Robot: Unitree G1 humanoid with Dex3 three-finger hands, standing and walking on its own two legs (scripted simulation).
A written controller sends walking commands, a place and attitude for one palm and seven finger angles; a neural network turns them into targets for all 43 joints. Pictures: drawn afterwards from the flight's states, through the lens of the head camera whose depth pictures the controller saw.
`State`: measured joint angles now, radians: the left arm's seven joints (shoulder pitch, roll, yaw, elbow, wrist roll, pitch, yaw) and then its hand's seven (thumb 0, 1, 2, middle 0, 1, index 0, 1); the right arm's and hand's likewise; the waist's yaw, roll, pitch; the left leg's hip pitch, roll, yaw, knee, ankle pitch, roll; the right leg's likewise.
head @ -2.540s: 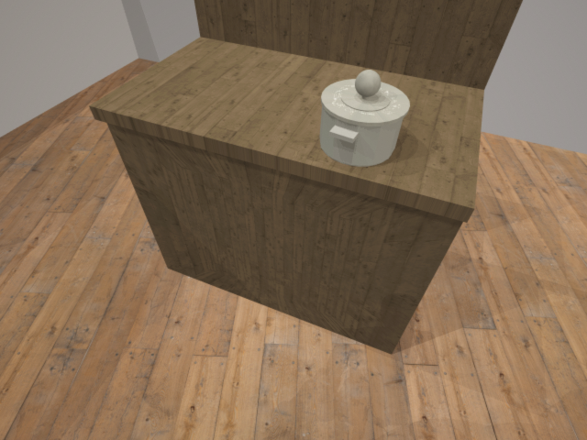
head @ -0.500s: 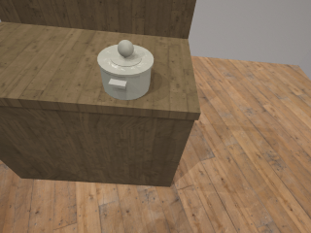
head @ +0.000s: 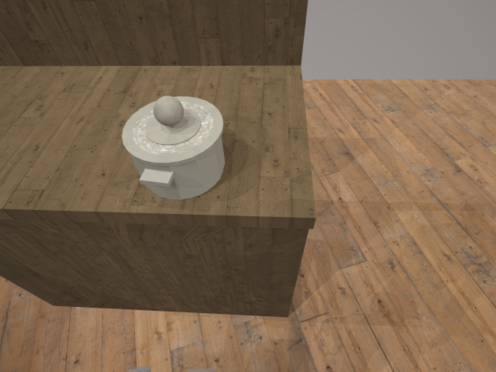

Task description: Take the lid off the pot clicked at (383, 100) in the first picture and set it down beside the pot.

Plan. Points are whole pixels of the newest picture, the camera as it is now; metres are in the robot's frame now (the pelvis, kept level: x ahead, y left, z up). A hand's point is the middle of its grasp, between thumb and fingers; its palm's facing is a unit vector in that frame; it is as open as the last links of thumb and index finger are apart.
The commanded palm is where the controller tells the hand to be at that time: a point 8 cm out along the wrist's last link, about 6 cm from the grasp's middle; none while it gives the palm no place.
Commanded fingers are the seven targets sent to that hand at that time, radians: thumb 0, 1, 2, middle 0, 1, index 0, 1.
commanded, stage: come to a stop and stand still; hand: left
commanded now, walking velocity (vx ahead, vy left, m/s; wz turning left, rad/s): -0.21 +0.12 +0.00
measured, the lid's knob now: (168, 111) +0.50 +0.17 +0.15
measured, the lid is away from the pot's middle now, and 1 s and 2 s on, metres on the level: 0.00 0.00 0.00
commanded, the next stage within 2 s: look again from close up in 0.84 s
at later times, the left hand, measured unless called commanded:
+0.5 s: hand out of the picture -0.05 +0.27 -0.18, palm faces +0.07 -0.97 -0.22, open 7.4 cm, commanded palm none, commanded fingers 0.00 0.90 0.90 -0.20 -0.30 -0.20 -0.30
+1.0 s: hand out of the picture -0.08 +0.21 -0.18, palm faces +0.01 -0.99 -0.15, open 7.4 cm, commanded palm none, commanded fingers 0.00 0.90 0.90 -0.20 -0.30 -0.20 -0.30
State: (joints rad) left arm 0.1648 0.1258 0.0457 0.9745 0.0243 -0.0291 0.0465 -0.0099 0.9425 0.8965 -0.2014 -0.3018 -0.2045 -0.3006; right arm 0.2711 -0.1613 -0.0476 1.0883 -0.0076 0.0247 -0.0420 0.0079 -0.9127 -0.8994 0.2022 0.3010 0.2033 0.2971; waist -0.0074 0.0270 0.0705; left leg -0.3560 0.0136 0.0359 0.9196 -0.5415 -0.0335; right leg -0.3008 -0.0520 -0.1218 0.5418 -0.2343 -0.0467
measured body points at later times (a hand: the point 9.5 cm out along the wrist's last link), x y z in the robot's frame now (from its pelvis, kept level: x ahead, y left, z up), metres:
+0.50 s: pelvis -0.04 +0.07 +0.00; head -0.04 +0.09 +0.45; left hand -0.05 +0.32 -0.16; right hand +0.03 -0.16 -0.14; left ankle +0.01 +0.16 -0.74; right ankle -0.08 -0.06 -0.69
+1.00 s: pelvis -0.06 +0.06 +0.00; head -0.05 +0.07 +0.45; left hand -0.08 +0.26 -0.16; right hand -0.10 -0.15 -0.16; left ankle +0.01 +0.16 -0.74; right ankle -0.11 -0.04 -0.74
